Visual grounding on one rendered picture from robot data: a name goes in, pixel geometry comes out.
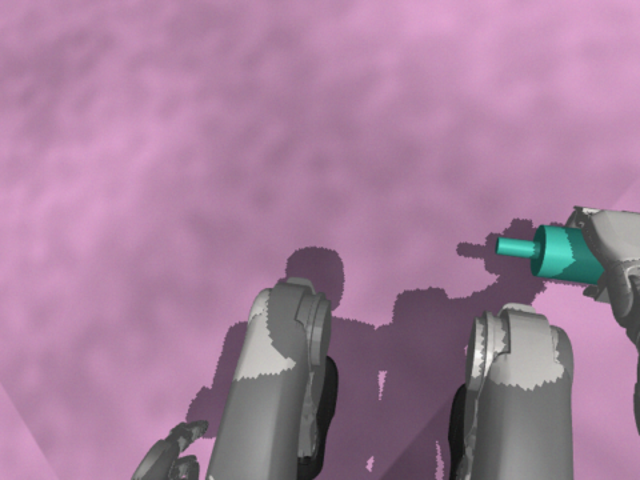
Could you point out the right robot hand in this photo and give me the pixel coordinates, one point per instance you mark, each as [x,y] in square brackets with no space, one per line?
[613,237]

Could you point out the bottle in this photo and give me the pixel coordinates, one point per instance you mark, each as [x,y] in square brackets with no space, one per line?
[555,252]

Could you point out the right robot arm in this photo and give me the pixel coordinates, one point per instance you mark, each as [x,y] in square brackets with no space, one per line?
[623,286]

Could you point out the right robot foot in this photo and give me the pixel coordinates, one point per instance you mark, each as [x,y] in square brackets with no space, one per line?
[456,432]

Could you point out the left robot hand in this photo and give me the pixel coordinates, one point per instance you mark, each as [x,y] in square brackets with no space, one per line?
[162,462]

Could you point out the left robot foot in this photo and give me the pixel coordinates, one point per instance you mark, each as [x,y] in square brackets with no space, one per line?
[308,468]

